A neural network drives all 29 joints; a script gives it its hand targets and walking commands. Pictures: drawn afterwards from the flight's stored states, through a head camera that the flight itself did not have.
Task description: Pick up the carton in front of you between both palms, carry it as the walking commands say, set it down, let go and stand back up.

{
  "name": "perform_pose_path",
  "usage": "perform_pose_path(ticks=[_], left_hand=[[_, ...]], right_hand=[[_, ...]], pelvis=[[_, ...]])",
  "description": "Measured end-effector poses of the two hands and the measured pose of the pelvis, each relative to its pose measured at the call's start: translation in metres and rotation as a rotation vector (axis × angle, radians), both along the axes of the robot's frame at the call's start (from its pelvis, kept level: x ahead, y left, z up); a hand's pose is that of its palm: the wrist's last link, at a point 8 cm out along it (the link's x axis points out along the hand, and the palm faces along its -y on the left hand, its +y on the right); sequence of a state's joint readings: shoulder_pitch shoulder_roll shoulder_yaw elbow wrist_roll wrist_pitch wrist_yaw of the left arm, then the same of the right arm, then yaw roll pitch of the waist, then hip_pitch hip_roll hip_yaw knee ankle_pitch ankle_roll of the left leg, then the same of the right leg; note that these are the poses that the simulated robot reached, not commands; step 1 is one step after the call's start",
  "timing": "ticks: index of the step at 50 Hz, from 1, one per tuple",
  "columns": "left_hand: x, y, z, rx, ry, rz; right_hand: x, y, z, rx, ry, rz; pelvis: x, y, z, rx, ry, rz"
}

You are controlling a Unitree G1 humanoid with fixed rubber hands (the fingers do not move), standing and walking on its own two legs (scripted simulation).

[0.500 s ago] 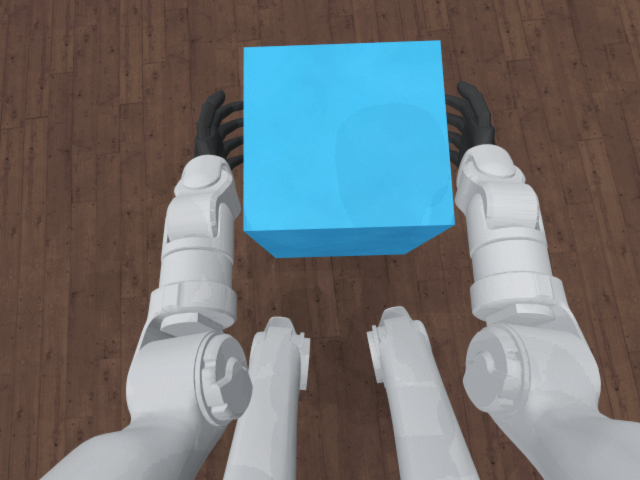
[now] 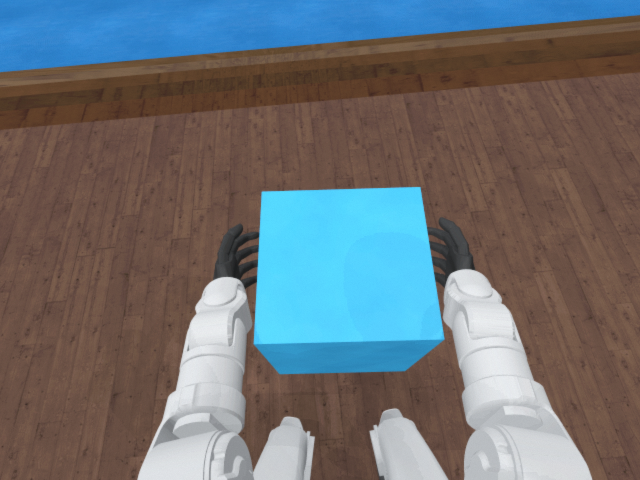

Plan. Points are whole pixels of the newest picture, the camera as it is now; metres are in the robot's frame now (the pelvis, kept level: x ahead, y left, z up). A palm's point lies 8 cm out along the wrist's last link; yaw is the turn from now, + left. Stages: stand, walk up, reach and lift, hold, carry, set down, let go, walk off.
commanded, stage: reach and lift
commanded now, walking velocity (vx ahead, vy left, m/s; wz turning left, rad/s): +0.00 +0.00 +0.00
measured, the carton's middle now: (341, 291) +0.38 -0.01 -0.11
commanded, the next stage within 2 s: hold in 1.52 s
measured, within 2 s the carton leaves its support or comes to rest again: neither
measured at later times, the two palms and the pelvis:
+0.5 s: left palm (181, 271) +0.33 +0.15 +0.11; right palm (498, 257) +0.33 -0.15 +0.11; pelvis +0.04 +0.00 +0.10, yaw +0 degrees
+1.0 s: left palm (175, 268) +0.33 +0.15 +0.13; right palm (508, 252) +0.32 -0.15 +0.13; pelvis +0.03 +0.00 +0.10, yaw +0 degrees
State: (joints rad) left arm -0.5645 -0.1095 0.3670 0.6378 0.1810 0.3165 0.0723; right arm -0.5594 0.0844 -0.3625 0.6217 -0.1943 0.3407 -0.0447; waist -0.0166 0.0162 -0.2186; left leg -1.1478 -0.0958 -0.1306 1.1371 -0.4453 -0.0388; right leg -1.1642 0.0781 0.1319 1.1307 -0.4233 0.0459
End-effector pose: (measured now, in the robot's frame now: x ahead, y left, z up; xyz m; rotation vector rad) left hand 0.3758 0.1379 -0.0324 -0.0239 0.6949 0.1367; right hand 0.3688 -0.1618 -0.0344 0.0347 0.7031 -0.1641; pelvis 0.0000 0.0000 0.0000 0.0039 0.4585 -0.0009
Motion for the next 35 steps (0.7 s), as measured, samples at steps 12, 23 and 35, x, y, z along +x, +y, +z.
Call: perform_pose_path(ticks=[12, 23, 35], left_hand=[[-0.024, 0.004, 0.071, 0.004, -0.004, 0.004], [-0.044, 0.009, 0.133, 0.018, -0.025, -0.002], [-0.056, 0.009, 0.152, 0.038, 0.008, -0.020]], right_hand=[[-0.021, 0.004, 0.072, -0.003, -0.003, 0.009], [-0.039, 0.009, 0.134, -0.014, -0.025, 0.022], [-0.052, 0.009, 0.153, -0.037, 0.008, 0.041]], pelvis=[[0.027, 0.000, 0.060, -0.003, -0.189, -0.003], [0.041, 0.000, 0.094, -0.005, -0.389, -0.002], [0.027, -0.001, 0.099, -0.005, -0.504, -0.003]])
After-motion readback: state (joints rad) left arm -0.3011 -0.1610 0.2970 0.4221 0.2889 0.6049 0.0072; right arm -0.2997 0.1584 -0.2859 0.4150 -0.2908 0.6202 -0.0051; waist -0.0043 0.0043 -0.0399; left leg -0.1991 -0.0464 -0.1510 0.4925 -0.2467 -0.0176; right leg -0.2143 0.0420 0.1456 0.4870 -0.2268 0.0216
